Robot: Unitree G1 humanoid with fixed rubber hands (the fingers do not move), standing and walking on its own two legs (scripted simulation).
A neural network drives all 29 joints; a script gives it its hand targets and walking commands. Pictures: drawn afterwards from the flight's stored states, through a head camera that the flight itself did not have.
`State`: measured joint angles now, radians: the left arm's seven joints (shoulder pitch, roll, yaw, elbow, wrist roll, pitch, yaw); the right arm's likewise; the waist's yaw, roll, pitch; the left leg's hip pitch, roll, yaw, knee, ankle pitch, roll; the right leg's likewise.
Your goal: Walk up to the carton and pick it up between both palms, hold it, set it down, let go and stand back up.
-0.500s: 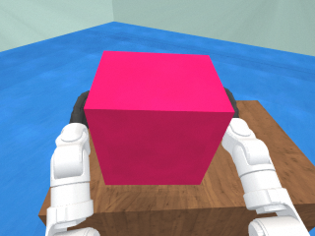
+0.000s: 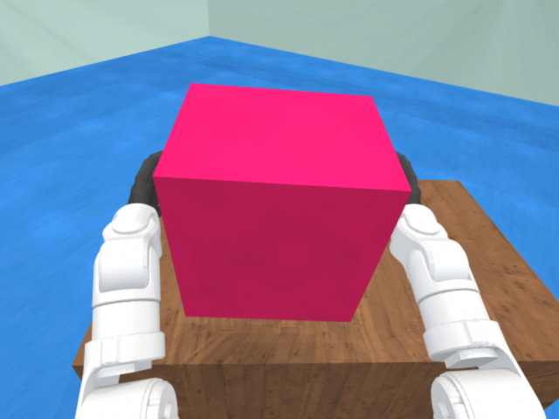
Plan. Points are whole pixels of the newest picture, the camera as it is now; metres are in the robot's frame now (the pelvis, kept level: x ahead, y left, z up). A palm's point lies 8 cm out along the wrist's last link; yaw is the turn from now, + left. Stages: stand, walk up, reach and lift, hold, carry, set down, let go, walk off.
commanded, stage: hold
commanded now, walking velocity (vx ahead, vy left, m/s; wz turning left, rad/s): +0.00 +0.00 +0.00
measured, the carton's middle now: (275, 209) +0.40 +0.01 +0.16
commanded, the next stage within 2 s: none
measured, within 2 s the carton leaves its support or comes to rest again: neither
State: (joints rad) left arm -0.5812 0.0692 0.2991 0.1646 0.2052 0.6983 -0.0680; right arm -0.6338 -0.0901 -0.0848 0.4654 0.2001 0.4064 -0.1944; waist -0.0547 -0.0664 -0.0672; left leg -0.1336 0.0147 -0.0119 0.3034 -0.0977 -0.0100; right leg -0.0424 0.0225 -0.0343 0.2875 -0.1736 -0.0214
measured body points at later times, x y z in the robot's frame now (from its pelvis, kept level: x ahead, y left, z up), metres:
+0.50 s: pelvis +0.01 +0.00 +0.00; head -0.04 +0.04 +0.45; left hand +0.38 +0.19 +0.18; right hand +0.38 -0.17 +0.19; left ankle +0.05 +0.12 -0.75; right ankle -0.01 -0.10 -0.75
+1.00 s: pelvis +0.01 +0.00 +0.00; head -0.04 +0.01 +0.45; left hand +0.37 +0.19 +0.18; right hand +0.38 -0.17 +0.18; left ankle +0.05 +0.12 -0.75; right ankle -0.01 -0.10 -0.75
